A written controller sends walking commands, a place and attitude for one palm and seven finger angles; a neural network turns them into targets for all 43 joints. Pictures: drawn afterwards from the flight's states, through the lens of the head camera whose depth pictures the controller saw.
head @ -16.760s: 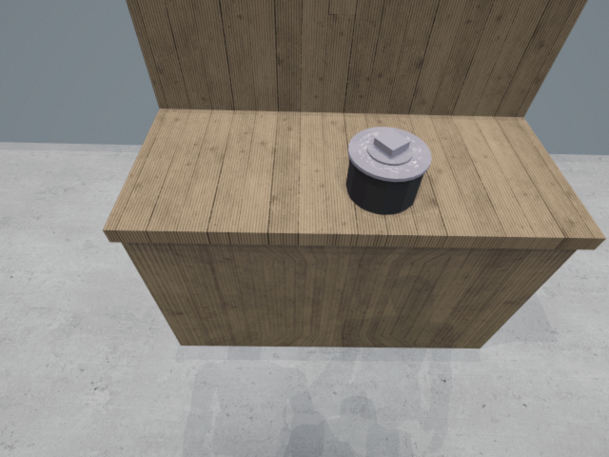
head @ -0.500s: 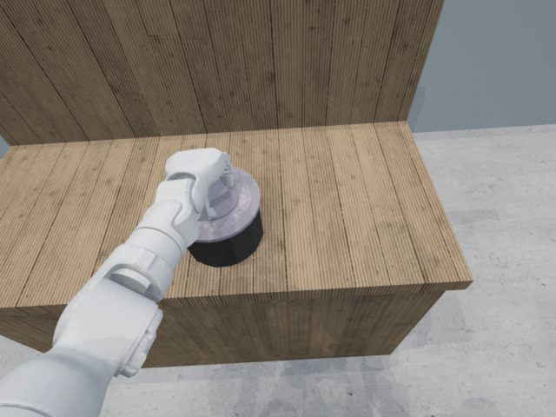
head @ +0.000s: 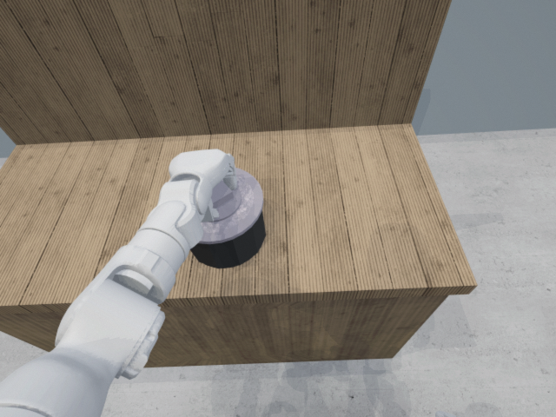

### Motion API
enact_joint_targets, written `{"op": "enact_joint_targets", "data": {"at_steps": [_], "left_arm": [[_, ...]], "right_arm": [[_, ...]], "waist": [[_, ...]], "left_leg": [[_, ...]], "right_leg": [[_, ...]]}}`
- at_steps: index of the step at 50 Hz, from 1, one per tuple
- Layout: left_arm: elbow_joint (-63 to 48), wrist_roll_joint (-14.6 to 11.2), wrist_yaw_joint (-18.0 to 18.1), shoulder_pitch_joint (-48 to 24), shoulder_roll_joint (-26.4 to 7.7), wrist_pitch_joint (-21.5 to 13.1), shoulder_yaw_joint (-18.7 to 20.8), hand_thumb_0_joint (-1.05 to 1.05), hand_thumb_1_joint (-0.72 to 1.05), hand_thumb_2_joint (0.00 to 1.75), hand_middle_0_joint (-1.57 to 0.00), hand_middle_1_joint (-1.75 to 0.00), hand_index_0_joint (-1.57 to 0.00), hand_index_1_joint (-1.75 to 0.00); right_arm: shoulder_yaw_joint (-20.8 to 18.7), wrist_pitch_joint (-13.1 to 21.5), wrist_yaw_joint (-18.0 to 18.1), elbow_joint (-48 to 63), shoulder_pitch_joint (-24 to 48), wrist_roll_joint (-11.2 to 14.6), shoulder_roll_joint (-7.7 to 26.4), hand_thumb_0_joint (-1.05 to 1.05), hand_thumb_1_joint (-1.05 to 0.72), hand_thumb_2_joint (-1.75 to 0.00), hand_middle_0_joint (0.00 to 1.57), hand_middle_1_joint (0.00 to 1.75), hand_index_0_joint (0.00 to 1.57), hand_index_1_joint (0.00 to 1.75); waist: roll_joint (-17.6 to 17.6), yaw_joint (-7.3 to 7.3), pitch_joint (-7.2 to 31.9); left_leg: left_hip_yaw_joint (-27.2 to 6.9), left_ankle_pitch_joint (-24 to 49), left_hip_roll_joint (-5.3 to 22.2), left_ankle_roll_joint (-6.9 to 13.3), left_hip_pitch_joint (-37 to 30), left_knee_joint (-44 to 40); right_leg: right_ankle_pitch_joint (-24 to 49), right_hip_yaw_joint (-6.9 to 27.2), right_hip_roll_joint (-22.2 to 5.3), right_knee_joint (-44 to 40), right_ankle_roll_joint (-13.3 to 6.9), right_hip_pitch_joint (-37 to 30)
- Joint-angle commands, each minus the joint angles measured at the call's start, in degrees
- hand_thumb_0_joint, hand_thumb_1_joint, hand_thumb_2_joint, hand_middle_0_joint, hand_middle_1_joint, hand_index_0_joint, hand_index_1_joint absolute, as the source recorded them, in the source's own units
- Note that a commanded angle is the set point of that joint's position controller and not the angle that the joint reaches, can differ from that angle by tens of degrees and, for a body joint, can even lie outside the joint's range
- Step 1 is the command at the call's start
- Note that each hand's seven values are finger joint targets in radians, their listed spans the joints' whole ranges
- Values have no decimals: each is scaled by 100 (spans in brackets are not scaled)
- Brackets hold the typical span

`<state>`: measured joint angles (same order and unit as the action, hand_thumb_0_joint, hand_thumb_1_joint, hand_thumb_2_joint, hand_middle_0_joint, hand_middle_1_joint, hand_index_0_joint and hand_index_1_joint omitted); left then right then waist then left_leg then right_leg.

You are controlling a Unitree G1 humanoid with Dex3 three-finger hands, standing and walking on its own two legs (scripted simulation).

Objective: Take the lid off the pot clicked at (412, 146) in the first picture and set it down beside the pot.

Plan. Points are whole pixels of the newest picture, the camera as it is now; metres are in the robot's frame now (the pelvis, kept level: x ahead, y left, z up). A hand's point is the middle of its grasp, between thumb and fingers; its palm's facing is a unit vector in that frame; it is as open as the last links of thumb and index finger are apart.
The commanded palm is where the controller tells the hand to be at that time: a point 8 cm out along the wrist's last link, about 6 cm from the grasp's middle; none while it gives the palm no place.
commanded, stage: close the fingers and squeeze the knob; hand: left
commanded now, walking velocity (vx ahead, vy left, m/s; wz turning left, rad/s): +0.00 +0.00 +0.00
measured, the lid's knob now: (213, 193) +0.48 +0.11 +0.02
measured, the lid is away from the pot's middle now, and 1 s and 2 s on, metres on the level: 0.00 0.01 0.02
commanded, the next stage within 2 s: lift the lid straight up in 0.12 s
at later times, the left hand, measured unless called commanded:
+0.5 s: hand (206, 196) +0.44 +0.11 +0.05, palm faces -0.33 -0.07 -0.94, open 8.1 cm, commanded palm +0.44 +0.12 +0.13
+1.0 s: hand (199, 182) +0.44 +0.11 +0.10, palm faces -0.29 -0.06 -0.96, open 7.8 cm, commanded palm +0.44 +0.11 +0.17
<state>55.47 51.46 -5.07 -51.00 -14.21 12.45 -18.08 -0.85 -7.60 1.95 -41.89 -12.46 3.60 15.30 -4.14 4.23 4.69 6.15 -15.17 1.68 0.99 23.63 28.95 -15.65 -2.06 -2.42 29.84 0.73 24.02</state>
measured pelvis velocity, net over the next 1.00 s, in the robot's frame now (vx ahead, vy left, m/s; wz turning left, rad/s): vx -0.01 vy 0.00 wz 0.02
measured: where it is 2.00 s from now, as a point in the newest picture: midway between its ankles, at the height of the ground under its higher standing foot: outside the picture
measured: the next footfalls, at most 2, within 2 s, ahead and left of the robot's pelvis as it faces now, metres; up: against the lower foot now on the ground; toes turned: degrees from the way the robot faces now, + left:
none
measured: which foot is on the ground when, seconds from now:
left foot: down 0.00-1.00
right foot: down 0.00-1.00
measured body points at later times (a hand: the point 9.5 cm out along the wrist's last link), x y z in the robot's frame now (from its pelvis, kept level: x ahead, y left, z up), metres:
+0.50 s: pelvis +0.00 +0.00 +0.00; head +0.05 -0.03 +0.45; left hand +0.46 +0.11 +0.11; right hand +0.07 -0.26 -0.14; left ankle -0.02 +0.11 -0.73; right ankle -0.02 -0.13 -0.73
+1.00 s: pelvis -0.01 +0.00 +0.00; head +0.03 -0.03 +0.45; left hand +0.45 +0.11 +0.15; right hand +0.12 -0.25 -0.13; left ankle -0.02 +0.11 -0.73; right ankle -0.02 -0.13 -0.73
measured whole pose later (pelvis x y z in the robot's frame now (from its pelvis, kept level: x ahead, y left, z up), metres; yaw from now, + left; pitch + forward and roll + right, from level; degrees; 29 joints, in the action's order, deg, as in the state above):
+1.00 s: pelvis -0.01 +0.00 +0.00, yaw +1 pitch +7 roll +1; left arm 48.4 49.8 -9.2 -51.8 -15.5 13.5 -19.6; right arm 0.0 -4.9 2.1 -40.9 -9.9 3.8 15.2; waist -5.0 3.0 3.5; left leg 5.4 -13.9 0.7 1.2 19.5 26.8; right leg -15.0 -2.8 -3.2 28.3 1.0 19.7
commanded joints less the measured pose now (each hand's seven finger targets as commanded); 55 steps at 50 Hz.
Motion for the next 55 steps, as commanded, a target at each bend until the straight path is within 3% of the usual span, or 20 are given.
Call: {"op": "enact_joint_targets", "data": {"at_steps": [1,2,11,14,16,18,20,24,26,28,31,34,40,42,44,47,49,51,52,55], "left_arm": [[-901,141,189,-2661,-953,21,326,0,41,103,-74,-98,-78,-101],[-1036,116,181,-2747,-1136,-26,478,0,42,104,-75,-98,-79,-101],[-873,194,156,-2770,-1045,-44,360,0,47,107,-79,-101,-84,-103],[-1332,195,199,-2866,-1410,-138,650,0,47,107,-79,-101,-84,-104],[-1591,157,203,-3069,-1158,-164,426,0,47,107,-79,-102,-84,-104],[-1569,110,255,-2844,-1582,-176,797,0,47,107,-79,-102,-85,-104],[-1532,120,269,-2948,-1454,-122,665,0,47,107,-79,-102,-85,-104],[-2060,188,351,-3182,-1533,-151,688,0,47,107,-79,-102,-85,-104],[-1634,149,328,-2873,-1402,4,631,0,47,107,-80,-102,-85,-104],[-2086,61,306,-3264,-1386,-15,562,0,47,107,-80,-102,-85,-104],[-1793,56,217,-3163,-1351,72,537,0,47,107,-80,-102,-85,-104],[-2142,-1,134,-3367,-1306,-4,453,0,47,107,-80,-102,-85,-104],[-1930,9,18,-3236,-1162,67,345,0,47,107,-80,-102,-85,-104],[-2089,-11,1,-3436,-1446,63,554,0,47,107,-80,-102,-85,-104],[-2023,21,-34,-3541,-1219,99,314,0,47,107,-80,-102,-85,-104],[-2210,-16,-44,-3513,-1593,64,669,0,47,107,-80,-102,-85,-104],[-2046,-7,-103,-3627,-1126,135,238,0,47,107,-80,-102,-85,-104],[-1935,10,-117,-3551,-1345,199,430,0,47,107,-80,-102,-85,-104],[-2065,-37,-131,-3609,-1671,166,719,0,47,107,-80,-102,-85,-104],[-2159,24,-212,-3657,-1328,171,370,0,47,107,-80,-102,-85,-104]], "right_arm": [[-239,130,56,547,-72,-22,730,0,-90,-90,20,30,20,30],[-238,133,56,555,-82,-31,749,0,-90,-90,20,30,20,30],[-227,141,74,559,-128,-18,748,0,-90,-90,20,30,20,30],[-241,175,78,639,-106,-47,705,0,-90,-90,20,30,20,30],[-253,191,64,645,-68,-28,665,0,-90,-90,20,30,20,30],[-254,209,73,655,-67,-34,693,0,-90,-90,20,30,20,30],[-242,221,75,608,-59,-10,703,0,-90,-90,20,30,20,30],[-253,322,52,634,24,-20,641,0,-90,-90,20,30,20,30],[-237,280,24,564,39,0,687,0,-90,-90,20,30,20,30],[-229,338,11,644,126,1,666,0,-90,-90,20,30,20,30],[-227,353,24,579,125,10,683,0,-90,-90,20,30,20,30],[-204,426,37,638,186,7,644,0,-90,-90,20,30,20,30],[-181,402,10,645,305,15,637,0,-90,-90,20,30,20,30],[-152,392,28,667,349,5,677,0,-90,-90,20,30,20,30],[-133,403,38,679,392,22,634,0,-90,-90,20,30,20,30],[-136,458,45,749,409,-11,636,0,-90,-90,20,30,20,30],[-107,436,40,714,425,20,615,0,-90,-90,20,30,20,30],[-121,436,34,701,405,12,644,0,-90,-90,20,30,20,30],[-112,449,51,734,426,-5,674,0,-90,-90,20,30,20,30],[-105,479,45,770,485,8,607,0,-90,-90,20,30,20,30]], "waist": [[739,164,2085],[739,133,2162],[722,189,2052],[555,90,2503],[409,131,2482],[570,45,2550],[654,82,2327],[252,24,2670],[577,26,2312],[372,33,2508],[600,52,2387],[441,43,2513],[646,29,2185],[591,-21,2261],[581,32,2202],[562,-81,2474],[588,23,2189],[720,-25,2243],[796,-81,2349],[560,-39,2355]], "left_leg": [[-258,1789,-193,297,-1227,-48],[-278,1840,-191,299,-1212,-43],[-267,1732,-177,293,-1174,-56],[-295,1977,-191,310,-1389,-40],[-313,2110,-172,305,-1535,-48],[-321,2112,-183,320,-1468,-87],[-320,1964,-165,316,-1395,-152],[-398,2281,-157,299,-1812,-138],[-374,2091,-143,287,-1582,-183],[-386,2117,-168,296,-1720,-202],[-415,2022,-168,303,-1707,-192],[-432,2091,-195,309,-1839,-199],[-433,1953,-192,296,-1736,-233],[-436,1934,-210,289,-1694,-256],[-455,1828,-212,282,-1727,-273],[-485,1985,-232,293,-1814,-243],[-470,1878,-225,276,-1738,-288],[-469,1843,-225,289,-1746,-290],[-464,1890,-245,303,-1683,-281],[-464,1977,-241,292,-1841,-293]], "right_leg": [[2403,-36,267,-189,-201,-661],[2471,-9,246,-185,-210,-761],[2324,-33,272,-186,-210,-613],[2590,7,252,-174,-212,-940],[2647,-25,258,-186,-218,-866],[2730,5,254,-220,-200,-1107],[2632,-20,253,-257,-197,-1007],[2666,-51,260,-218,-226,-1014],[2547,-88,273,-257,-211,-930],[2589,-66,259,-245,-210,-1024],[2479,-82,264,-271,-199,-930],[2576,-74,240,-260,-202,-1025],[2438,-101,237,-296,-201,-921],[2468,-61,206,-294,-217,-1058],[2359,-89,216,-289,-208,-965],[2488,-48,189,-286,-220,-1209],[2429,-103,199,-294,-211,-1014],[2397,-78,206,-312,-201,-1072],[2547,-37,169,-315,-202,-1288],[2564,-66,178,-302,-208,-1188]]}}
